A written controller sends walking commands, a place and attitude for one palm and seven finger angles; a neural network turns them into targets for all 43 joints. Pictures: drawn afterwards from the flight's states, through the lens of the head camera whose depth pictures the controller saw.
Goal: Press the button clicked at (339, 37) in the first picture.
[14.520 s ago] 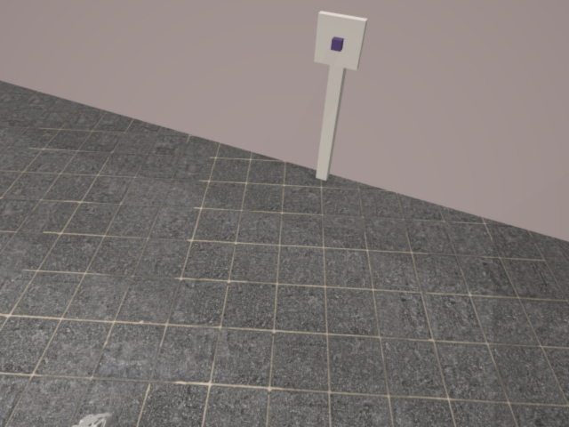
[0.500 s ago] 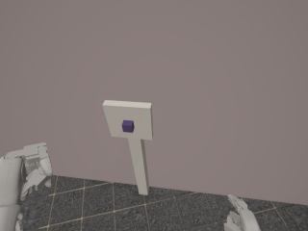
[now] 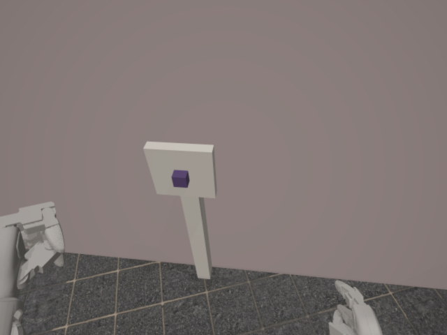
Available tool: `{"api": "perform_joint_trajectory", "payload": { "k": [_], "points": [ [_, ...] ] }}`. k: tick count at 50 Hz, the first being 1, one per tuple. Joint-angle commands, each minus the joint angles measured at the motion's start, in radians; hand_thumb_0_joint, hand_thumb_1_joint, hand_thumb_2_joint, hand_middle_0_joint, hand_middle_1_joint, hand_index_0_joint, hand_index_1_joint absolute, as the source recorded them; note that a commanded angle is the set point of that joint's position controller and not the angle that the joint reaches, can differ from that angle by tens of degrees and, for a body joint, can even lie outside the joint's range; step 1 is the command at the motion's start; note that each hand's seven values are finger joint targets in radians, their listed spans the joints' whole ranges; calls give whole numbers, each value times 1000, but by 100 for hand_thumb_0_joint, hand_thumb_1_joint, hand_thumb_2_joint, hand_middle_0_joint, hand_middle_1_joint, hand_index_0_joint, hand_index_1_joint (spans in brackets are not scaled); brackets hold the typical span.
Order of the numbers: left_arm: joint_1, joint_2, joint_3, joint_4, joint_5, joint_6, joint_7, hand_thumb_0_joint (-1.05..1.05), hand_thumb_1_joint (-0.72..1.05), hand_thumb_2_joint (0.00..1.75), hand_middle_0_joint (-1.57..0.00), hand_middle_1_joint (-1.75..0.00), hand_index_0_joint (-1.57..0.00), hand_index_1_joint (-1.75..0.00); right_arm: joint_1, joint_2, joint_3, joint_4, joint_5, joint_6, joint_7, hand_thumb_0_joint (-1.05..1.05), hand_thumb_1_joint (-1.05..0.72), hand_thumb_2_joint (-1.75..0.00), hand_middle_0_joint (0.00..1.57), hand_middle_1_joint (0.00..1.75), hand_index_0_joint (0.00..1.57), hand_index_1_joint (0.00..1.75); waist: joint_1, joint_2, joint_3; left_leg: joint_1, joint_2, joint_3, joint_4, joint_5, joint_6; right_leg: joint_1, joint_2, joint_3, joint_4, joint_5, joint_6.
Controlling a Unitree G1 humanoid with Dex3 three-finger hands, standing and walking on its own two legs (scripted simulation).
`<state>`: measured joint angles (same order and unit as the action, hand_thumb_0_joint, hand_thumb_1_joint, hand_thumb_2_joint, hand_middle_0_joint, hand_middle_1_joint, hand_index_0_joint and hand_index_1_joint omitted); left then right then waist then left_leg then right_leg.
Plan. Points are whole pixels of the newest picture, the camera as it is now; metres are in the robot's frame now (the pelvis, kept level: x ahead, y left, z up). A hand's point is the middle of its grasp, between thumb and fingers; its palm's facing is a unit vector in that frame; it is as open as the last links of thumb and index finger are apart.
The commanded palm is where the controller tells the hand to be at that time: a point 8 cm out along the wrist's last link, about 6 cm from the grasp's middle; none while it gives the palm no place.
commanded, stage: step back with the hand held close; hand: left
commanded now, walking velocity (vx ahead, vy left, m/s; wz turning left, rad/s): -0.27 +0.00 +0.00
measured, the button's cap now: (181, 177) +0.52 +0.18 -0.05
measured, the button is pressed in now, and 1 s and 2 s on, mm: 0 0 0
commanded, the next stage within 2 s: stop stepping back and stand still in 1.58 s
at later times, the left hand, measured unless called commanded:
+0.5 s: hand (40, 270) +0.15 +0.26 +0.15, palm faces +0.31 -0.82 -0.48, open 3.1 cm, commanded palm +0.09 +0.30 +0.17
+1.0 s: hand out of the picture +0.09 +0.27 +0.16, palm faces +0.35 -0.82 -0.45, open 3.1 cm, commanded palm +0.02 +0.32 +0.17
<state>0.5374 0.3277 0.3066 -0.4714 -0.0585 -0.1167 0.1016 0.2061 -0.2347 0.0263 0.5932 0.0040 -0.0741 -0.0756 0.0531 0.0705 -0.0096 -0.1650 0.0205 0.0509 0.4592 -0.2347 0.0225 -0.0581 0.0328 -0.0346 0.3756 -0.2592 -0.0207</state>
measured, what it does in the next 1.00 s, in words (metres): shifts its weight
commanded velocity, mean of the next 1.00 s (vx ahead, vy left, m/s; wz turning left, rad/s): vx -0.31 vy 0.00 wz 0.03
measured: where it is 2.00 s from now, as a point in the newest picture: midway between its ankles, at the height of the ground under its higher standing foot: outside the picture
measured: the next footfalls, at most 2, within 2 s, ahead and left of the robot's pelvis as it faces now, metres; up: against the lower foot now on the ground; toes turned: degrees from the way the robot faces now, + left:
right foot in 1.20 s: -0.23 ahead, -0.10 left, +0.00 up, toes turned -2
left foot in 1.84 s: -0.15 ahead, +0.17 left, +0.00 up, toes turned -4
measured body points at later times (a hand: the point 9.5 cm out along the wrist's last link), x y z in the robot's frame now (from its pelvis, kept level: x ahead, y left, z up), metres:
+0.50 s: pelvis -0.05 +0.02 -0.01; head -0.03 +0.02 +0.44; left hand +0.13 +0.30 +0.18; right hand +0.13 -0.22 -0.08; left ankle +0.01 +0.10 -0.74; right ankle -0.03 -0.11 -0.74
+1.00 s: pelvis -0.11 +0.04 -0.02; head -0.10 +0.06 +0.43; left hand +0.07 +0.31 +0.18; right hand +0.04 -0.21 -0.09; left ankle +0.01 +0.10 -0.74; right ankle -0.07 -0.10 -0.73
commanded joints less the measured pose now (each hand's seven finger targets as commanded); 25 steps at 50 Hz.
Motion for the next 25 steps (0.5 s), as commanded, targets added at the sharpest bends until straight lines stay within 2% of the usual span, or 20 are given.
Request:
{"api": "perform_joint_trajectory", "payload": {
  "k": [1, 3, 4, 7, 8, 11, 14, 17, 20, 25],
  "points": [
    [-23, 158, 107, -169, 7, -93, 16, 0, 90, 90, -130, -150, -130, -150, -128, -117, -54, -168, -9, -9, -2, 0, -90, -90, 20, 30, 20, 30, -44, -39, 12, 38, 31, -45, -49, 92, 21, -206, -92, 114, -118, 151, 14],
    [13, 170, 117, -191, 6, -100, 17, 0, 90, 90, -130, -150, -130, -150, -126, -117, -61, -179, -6, 9, -1, 0, -90, -90, 20, 30, 20, 30, -43, -50, -54, 46, 41, -43, -59, 173, 22, -160, -85, 89, -71, 244, 22],
    [32, 184, 134, -197, 4, -100, 20, 0, 90, 90, -130, -150, -130, -150, -133, -118, -63, -184, -7, 15, -4, 0, -90, -90, 20, 30, 20, 30, -39, -35, -80, 51, 44, -41, -60, 219, 21, -143, -83, 77, -51, 286, 25],
    [65, 209, 160, -231, 0, -102, 26, 0, 90, 90, -130, -150, -130, -150, -131, -110, -70, -204, 0, 38, -6, 0, -90, -90, 20, 30, 20, 30, -40, -51, -132, 48, 57, -41, -48, 323, 22, -115, -74, 64, 2, 363, 31],
    [72, 215, 168, -240, -2, -103, 27, 0, 90, 90, -130, -150, -130, -150, -131, -109, -71, -210, 1, 44, -6, 0, -90, -90, 20, 30, 20, 30, -40, -61, -138, 38, 58, -41, -43, 336, 22, -112, -73, 67, 11, 378, 32],
    [103, 224, 182, -260, -6, -104, 35, 0, 90, 90, -130, -150, -130, -150, -132, -108, -74, -220, 3, 54, -8, 0, -90, -90, 20, 30, 20, 30, -38, -35, -157, 9, 66, -48, -39, 365, 21, -95, -69, 63, 46, 394, 31],
    [116, 229, 188, -273, -6, -107, 41, 0, 90, 90, -130, -150, -130, -150, -131, -113, -79, -220, 3, 55, -10, 0, -90, -90, 20, 30, 20, 30, -41, -20, -154, -18, 68, -48, -35, 336, 21, -108, -66, 72, 56, 384, 32],
    [114, 213, 169, -269, -3, -108, 46, 0, 90, 90, -130, -150, -130, -150, -121, -113, -79, -222, 6, 52, -11, 0, -90, -90, 20, 30, 20, 30, -48, -33, -125, -78, 76, -64, -52, 244, 24, -116, -61, 79, 65, 311, 33],
    [113, 215, 169, -289, 3, -118, 53, 0, 90, 90, -130, -150, -130, -150, -121, -115, -78, -222, 5, 43, -13, 0, -90, -90, 20, 30, 20, 30, -51, -9, -111, -146, 84, -82, -74, 120, 31, -108, -57, 85, 76, 240, 31],
    [97, 214, 178, -306, 16, -137, 61, 0, 90, 90, -130, -150, -130, -150, -115, -120, -75, -226, 3, 19, -17, 0, -90, -90, 20, 30, 20, 30, -57, 1, -66, -312, 106, -129, -139, -187, 52, -73, -38, 92, 115, 105, 30]
  ]
}}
